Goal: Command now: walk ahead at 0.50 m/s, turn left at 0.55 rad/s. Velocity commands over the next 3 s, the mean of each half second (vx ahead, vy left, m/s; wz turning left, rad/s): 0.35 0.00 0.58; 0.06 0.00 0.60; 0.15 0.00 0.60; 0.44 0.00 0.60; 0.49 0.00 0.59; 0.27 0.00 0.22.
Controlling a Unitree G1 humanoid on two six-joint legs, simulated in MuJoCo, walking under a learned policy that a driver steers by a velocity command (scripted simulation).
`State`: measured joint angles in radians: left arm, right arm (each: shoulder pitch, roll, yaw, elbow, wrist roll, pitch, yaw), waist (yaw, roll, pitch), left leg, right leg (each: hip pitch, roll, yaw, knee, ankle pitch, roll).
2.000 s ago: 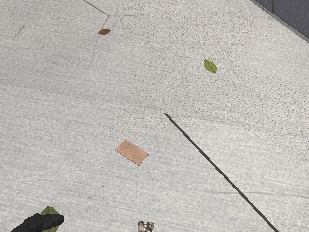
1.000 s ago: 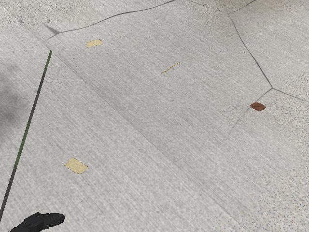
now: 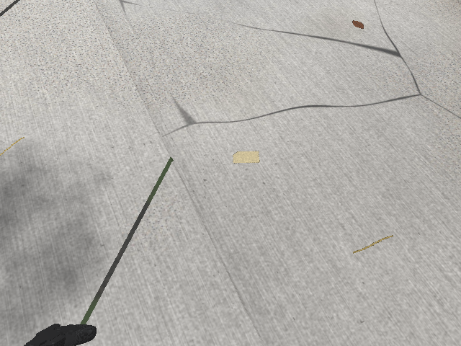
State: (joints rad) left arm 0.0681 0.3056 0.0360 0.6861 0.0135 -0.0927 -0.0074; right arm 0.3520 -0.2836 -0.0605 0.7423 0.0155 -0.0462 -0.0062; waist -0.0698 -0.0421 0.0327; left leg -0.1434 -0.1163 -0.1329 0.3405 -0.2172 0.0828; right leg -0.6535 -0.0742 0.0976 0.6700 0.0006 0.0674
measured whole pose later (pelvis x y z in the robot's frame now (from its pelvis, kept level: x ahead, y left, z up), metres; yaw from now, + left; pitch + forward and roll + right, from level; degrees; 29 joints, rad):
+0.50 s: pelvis +0.23 -0.03 +0.00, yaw +18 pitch +1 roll -2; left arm 0.21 0.29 0.07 0.79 -0.01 -0.04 0.01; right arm 0.13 -0.31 -0.07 0.63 0.01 0.02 0.02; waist 0.06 0.03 0.09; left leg -0.60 0.06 -0.01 0.74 -0.12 -0.02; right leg -0.11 -0.01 -0.17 0.32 -0.23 -0.01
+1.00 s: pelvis +0.31 +0.00 -0.02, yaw +35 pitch +2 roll +0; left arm 0.11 0.29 0.05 0.72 0.00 0.00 0.00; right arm 0.16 -0.31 -0.08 0.60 0.01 0.06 -0.03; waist -0.02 0.01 0.03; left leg -0.41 -0.13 -0.20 0.53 -0.14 0.02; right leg -0.36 0.03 0.08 0.61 -0.31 0.04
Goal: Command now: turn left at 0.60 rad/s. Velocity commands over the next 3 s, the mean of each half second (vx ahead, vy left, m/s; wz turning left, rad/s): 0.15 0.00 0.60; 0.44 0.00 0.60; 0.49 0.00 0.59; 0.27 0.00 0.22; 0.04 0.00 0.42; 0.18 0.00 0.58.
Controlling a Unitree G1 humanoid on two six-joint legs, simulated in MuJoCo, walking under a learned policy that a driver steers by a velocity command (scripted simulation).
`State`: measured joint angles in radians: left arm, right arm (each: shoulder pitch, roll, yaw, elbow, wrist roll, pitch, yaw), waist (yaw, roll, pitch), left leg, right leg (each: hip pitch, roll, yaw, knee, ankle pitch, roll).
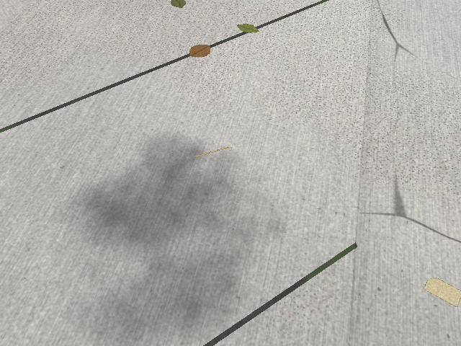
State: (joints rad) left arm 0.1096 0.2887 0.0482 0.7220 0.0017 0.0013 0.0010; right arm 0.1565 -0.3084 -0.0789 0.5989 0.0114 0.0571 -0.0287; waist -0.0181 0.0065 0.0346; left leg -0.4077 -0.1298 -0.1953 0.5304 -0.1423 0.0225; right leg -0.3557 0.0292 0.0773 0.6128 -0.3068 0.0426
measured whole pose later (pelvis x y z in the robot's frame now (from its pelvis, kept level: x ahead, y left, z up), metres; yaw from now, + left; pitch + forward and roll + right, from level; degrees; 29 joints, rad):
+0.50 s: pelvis +0.03 +0.04 +0.00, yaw +18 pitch +2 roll -1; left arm 0.25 0.34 0.09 0.74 -0.01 -0.01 -0.01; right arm 0.20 -0.30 -0.07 0.62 0.03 0.01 0.02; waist 0.04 -0.04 0.00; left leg -0.28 0.00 0.04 0.57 -0.31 0.05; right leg -0.28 -0.13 -0.11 0.75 -0.45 0.02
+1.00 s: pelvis +0.26 +0.13 -0.01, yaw +36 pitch +2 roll -2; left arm 0.06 0.28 0.05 0.65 0.00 -0.10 -0.03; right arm 0.40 -0.30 -0.06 0.76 0.04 -0.02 -0.02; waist -0.06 0.02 0.05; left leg -0.23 -0.04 -0.17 1.11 -0.48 0.02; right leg -0.44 0.03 -0.04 0.55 -0.15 -0.03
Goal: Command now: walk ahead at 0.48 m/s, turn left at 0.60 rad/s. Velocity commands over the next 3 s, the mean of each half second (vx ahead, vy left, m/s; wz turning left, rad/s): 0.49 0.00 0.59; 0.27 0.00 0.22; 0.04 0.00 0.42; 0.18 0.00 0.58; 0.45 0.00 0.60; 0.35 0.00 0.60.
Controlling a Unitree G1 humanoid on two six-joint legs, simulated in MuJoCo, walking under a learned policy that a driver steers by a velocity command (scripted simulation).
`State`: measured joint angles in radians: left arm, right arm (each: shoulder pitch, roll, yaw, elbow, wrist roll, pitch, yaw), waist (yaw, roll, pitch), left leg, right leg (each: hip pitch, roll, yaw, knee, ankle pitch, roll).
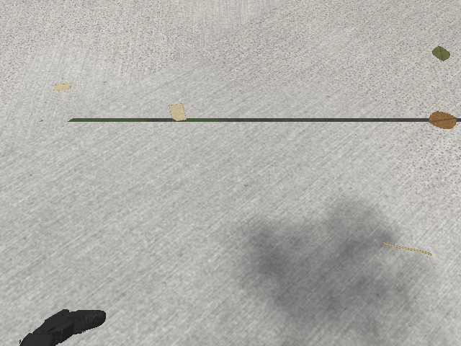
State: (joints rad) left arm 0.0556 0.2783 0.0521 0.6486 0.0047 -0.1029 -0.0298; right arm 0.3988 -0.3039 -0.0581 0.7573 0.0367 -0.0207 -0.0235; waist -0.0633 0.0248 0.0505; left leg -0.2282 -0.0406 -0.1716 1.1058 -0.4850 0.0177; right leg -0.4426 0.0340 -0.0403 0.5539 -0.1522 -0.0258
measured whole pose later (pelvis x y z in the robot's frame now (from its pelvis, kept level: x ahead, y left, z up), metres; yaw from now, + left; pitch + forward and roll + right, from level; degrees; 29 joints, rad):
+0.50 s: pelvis +0.27 +0.09 +0.00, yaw +18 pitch +1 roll -2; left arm 0.25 0.32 0.06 0.78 -0.03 -0.07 -0.01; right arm 0.15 -0.31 -0.07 0.61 0.02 -0.03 0.04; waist 0.03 -0.01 0.09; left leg -0.48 -0.04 0.02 0.65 -0.19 0.08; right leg -0.23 -0.07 -0.03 1.11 -0.47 0.02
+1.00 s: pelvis +0.50 +0.13 +0.00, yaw +24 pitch +1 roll +0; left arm 0.09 0.24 0.02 0.75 0.02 -0.06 -0.03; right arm 0.25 -0.30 -0.04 0.79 0.01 0.00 -0.02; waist -0.02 0.02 0.05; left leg -0.30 -0.06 -0.10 0.99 -0.59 -0.04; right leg -0.43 0.02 -0.04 0.51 -0.10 -0.04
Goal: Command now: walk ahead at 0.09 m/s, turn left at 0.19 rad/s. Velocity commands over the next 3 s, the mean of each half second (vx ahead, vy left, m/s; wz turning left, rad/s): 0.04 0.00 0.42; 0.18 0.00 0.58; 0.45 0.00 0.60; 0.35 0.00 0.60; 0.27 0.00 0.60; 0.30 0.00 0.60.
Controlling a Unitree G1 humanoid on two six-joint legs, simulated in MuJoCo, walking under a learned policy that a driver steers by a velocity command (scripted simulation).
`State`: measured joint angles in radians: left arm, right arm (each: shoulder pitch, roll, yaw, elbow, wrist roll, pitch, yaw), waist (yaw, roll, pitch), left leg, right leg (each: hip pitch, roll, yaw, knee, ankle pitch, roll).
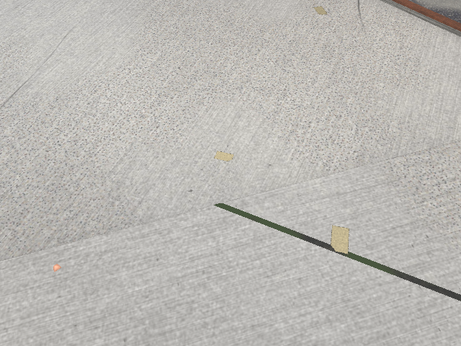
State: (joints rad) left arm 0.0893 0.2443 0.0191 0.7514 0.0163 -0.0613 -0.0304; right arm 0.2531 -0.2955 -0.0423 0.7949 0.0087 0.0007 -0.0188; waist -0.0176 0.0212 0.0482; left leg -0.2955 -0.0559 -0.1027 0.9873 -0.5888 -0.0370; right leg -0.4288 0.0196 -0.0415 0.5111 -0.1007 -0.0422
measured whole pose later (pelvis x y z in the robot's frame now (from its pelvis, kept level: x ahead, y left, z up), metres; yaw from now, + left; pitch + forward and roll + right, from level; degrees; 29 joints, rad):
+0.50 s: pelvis +0.03 +0.05 +0.02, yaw +13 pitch +1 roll -3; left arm 0.04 0.32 0.09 0.82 0.00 0.03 0.04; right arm 0.26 -0.28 -0.07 0.75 0.00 0.00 -0.03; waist -0.02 -0.04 0.05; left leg -0.26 -0.03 -0.07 0.45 -0.21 0.05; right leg -0.53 0.01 0.03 1.05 -0.38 0.06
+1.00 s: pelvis +0.10 +0.05 +0.02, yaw +31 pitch +1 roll -1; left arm 0.31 0.27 0.07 0.86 0.01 -0.07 0.02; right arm 0.22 -0.33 -0.09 0.70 0.02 -0.01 -0.01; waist 0.05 0.05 0.00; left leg -0.64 0.02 -0.09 1.06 -0.22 -0.02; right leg -0.05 0.00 -0.06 0.30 -0.27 -0.01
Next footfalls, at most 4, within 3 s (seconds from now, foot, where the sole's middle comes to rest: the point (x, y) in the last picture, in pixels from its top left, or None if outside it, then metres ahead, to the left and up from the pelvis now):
0.30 left None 0.06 0.14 -0.76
0.78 right None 0.13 -0.07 -0.76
1.24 left None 0.24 0.34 -0.76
1.74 right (89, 305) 0.59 0.45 -0.76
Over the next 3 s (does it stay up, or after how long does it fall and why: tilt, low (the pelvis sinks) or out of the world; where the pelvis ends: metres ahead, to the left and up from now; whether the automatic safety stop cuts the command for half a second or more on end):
stays up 0.51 0.77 0.02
